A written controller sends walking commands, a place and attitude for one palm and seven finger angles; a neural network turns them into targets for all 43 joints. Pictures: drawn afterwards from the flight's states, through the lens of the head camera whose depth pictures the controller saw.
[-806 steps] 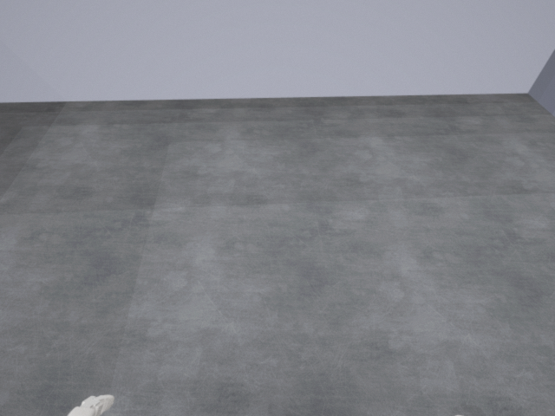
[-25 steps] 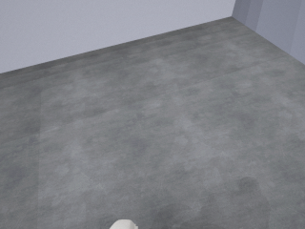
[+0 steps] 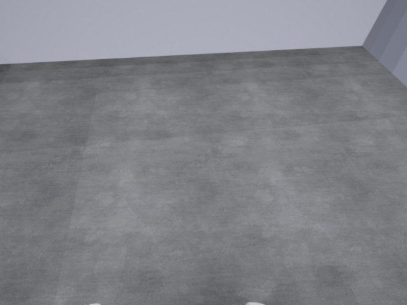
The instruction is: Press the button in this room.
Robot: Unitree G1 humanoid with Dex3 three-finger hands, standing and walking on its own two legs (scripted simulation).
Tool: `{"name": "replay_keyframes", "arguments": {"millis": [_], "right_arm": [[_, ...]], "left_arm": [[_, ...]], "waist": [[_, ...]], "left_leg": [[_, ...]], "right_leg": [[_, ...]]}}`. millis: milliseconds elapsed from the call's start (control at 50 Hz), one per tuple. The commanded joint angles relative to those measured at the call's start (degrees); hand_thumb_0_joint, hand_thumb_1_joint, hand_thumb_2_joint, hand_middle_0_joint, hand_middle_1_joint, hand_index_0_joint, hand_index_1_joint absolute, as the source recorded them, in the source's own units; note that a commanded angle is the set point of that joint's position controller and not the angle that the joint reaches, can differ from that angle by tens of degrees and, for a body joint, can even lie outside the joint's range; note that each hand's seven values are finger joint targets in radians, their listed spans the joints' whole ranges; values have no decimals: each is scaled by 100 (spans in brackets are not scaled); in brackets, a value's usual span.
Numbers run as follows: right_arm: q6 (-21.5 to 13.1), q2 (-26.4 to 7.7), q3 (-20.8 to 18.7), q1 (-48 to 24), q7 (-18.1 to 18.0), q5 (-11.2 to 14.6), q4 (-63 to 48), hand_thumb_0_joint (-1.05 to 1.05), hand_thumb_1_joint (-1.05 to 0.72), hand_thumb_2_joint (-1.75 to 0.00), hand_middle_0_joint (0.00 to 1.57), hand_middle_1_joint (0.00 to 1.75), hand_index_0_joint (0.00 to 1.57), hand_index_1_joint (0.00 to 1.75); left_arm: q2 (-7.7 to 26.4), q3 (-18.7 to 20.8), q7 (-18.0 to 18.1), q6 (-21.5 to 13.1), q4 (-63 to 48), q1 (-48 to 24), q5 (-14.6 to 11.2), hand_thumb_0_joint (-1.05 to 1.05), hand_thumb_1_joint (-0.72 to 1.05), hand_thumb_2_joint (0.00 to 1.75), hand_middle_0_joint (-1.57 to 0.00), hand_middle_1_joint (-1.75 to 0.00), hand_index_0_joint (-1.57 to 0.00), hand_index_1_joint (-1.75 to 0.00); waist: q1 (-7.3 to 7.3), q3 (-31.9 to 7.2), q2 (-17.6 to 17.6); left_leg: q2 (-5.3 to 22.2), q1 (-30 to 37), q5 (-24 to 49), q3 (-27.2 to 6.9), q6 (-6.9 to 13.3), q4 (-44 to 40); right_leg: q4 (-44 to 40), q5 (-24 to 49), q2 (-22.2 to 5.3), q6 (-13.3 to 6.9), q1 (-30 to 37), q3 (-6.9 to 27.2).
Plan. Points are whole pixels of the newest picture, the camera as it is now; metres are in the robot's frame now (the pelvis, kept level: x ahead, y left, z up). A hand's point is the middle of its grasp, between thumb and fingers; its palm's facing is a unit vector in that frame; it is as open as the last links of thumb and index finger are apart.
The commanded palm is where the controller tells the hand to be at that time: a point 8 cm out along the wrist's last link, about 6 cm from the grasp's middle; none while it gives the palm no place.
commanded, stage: turn or walk to find it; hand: left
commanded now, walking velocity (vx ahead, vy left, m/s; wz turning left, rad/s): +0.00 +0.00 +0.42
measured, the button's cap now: out of the picture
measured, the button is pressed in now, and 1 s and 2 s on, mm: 0 0 0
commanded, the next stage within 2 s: stand and wait in 0.34 s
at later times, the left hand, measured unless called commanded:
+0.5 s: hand out of the picture -0.03 +0.15 -0.16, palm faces +0.23 -0.94 -0.25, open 7.3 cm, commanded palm none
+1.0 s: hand out of the picture -0.02 +0.15 -0.17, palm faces +0.04 -0.96 -0.29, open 7.4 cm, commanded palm none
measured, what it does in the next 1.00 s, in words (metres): steps on the spot: right foot, then left foot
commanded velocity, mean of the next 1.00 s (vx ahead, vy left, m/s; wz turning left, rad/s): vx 0.00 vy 0.00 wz -0.20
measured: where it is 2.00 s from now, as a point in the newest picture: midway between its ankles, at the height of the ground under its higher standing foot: outside the picture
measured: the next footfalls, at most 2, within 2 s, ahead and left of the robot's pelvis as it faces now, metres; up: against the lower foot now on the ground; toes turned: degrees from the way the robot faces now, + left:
right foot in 0.12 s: +0.04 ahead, -0.13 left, +0.00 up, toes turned -2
left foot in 0.56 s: -0.04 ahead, +0.11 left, +0.00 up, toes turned +13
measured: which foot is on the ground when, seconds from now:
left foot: down 0.00-0.12, up 0.14-0.54, down 0.56-0.90, up 0.92-1.00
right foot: up 0.00-0.10, down 0.12-0.60, up 0.62-0.88, down 0.90-1.00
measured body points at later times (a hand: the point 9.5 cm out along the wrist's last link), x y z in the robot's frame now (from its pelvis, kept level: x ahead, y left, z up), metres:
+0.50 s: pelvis -0.03 -0.04 +0.00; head +0.01 -0.05 +0.45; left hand -0.05 +0.20 -0.14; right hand +0.08 -0.28 -0.16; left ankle -0.08 +0.11 -0.70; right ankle +0.00 -0.13 -0.74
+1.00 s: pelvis -0.06 -0.06 -0.01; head -0.03 -0.09 +0.43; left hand -0.02 +0.20 -0.15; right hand +0.01 -0.31 -0.18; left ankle -0.09 +0.09 -0.69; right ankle -0.05 -0.15 -0.74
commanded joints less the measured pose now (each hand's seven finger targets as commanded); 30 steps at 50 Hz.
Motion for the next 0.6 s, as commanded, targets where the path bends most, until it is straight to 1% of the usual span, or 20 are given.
{"name": "replay_keyframes", "arguments": {"millis": [0,40,60,80,100,120,140,160,180,200,260,340,420,440,480,500,520,540,560,580], "right_arm": [[-15,-1277,-324,119,-41,-12,-348,0,-90,-90,20,30,20,30],[2,-1239,-341,66,-32,7,-367,0,-90,-90,20,30,20,30],[3,-1196,-344,-10,-21,37,-395,0,-90,-90,20,30,20,30],[-4,-960,-319,36,0,81,-431,0,-90,-90,20,30,20,30],[-11,-538,-242,108,27,103,-560,0,-90,-90,20,30,20,30],[46,-766,-301,-146,8,74,-649,0,-90,-90,20,30,20,30],[117,-837,-342,-68,20,47,-564,0,-90,-90,20,30,20,30],[162,-839,-370,33,41,36,-469,0,-90,-90,20,30,20,30],[175,-819,-361,126,74,23,-325,0,-90,-90,20,30,20,30],[179,-762,-343,261,105,11,-233,0,-90,-90,20,30,20,30],[195,-685,-309,365,129,34,-153,0,-90,-90,20,30,20,30],[188,-648,-244,39,109,37,-216,0,-90,-90,20,30,20,30],[52,-371,-82,-146,33,85,-131,0,-90,-90,20,30,20,30],[12,-336,-50,-65,13,95,-73,0,-90,-90,20,30,20,30],[-67,-343,-24,320,-39,101,158,0,-90,-90,20,30,20,30],[-120,-431,-27,572,-55,104,290,0,-90,-90,20,30,20,30],[-185,-647,-59,619,-87,99,346,0,-90,-90,20,30,20,30],[-220,-940,-114,538,-136,81,306,0,-90,-90,20,30,20,30],[-183,-1134,-144,407,-169,81,250,0,-90,-90,20,30,20,30],[-156,-1153,-147,258,-220,38,235,0,-90,-90,20,30,20,30]], "left_arm": [[301,72,43,-198,-423,80,-21,0,90,90,-20,-30,-20,-30],[335,90,53,-255,-357,363,-30,0,90,90,-20,-30,-20,-30],[414,112,61,-297,-301,606,-19,0,90,90,-20,-30,-20,-30],[658,160,88,-362,-262,832,25,0,90,90,-20,-30,-20,-30],[1198,269,139,-417,-277,911,114,0,90,90,-20,-30,-20,-30],[1297,257,141,-390,-357,937,76,0,90,90,-20,-30,-20,-30],[1079,260,164,-402,-419,604,62,0,90,90,-20,-30,-20,-30],[923,255,183,-377,-497,260,52,0,90,90,-20,-30,-20,-30],[793,189,162,-381,-565,47,49,0,90,90,-20,-30,-20,-30],[662,149,150,-411,-588,-54,47,0,90,90,-20,-30,-20,-30],[600,130,153,-451,-518,140,58,0,90,90,-20,-30,-20,-30],[702,159,155,-434,-370,568,93,0,90,90,-20,-30,-20,-30],[715,114,136,-443,3,967,149,0,90,90,-20,-30,-20,-30],[700,82,128,-446,78,990,143,0,90,90,-20,-30,-20,-30],[657,39,119,-453,201,810,89,0,90,90,-20,-30,-20,-30],[605,35,124,-426,212,647,35,0,90,90,-20,-30,-20,-30],[438,10,116,-397,205,669,-3,0,90,90,-20,-30,-20,-30],[256,-18,87,-369,203,782,-29,0,90,90,-20,-30,-20,-30],[179,-23,63,-328,221,737,-22,0,90,90,-20,-30,-20,-30],[120,-18,37,-283,191,641,-14,0,90,90,-20,-30,-20,-30]], "waist": [[-102,-461,1072],[33,-560,963],[175,-658,820],[252,-766,168],[277,-765,-1538],[394,-583,-1479],[216,-405,-1213],[79,-206,-1211],[-31,-77,-821],[-120,-91,-698],[-87,-215,-857],[147,-266,-929],[344,-430,-991],[333,-546,-1045],[117,-731,-953],[-43,-744,-811],[-44,-831,-315],[-11,-896,427],[1,-661,917],[-14,-291,1082]], "left_leg": [[1313,220,2271,-1436,827,-526],[1147,-121,2130,-1468,687,-243],[968,-359,1790,-1383,511,17],[608,-969,836,-1075,213,544],[-216,-2015,-1149,-205,-209,1804],[-189,-1903,-2118,-322,-220,2941],[-34,-1837,-1826,-588,-182,3631],[51,-1877,-1566,-542,-182,4009],[107,-1864,-1230,-440,-231,4276],[149,-1855,-964,-352,-291,4343],[186,-1835,-675,-180,-416,4199],[266,-1708,-965,4,-492,3412],[208,-972,-1224,306,-383,1714],[166,-706,-1126,385,-352,1259],[116,121,-283,484,-319,128],[214,690,412,474,-286,-495],[574,1212,926,223,-195,-665],[1235,1521,1687,-371,62,-506],[1762,1208,1919,-656,396,-593],[2002,900,1956,-636,600,-762]], "right_leg": [[-1083,21,207,-19,315,-108],[-1966,689,305,-55,975,-180],[-2675,1259,251,-74,1476,-177],[-3282,1549,-274,-180,2185,277],[-3566,2150,-1730,-711,2692,1783],[-3695,2538,-2340,-1265,1784,2119],[-3827,1915,-2111,-1379,1287,1796],[-3897,1485,-1923,-1306,1042,1580],[-3777,1550,-1614,-1194,1020,1182],[-3643,1865,-1403,-1091,1090,759],[-3561,2288,-1268,-995,1385,241],[-3501,2549,-1413,-1146,1653,239],[-3273,3510,-1294,-1300,1834,386],[-3202,3679,-1195,-1295,1868,413],[-2993,3561,-880,-1099,1684,318],[-2818,3194,-756,-913,1339,266],[-2537,2843,-508,-706,960,199],[-2323,2155,-199,-509,461,92],[-1996,1089,-16,-396,375,-111],[-1588,272,66,-327,146,-132]]}}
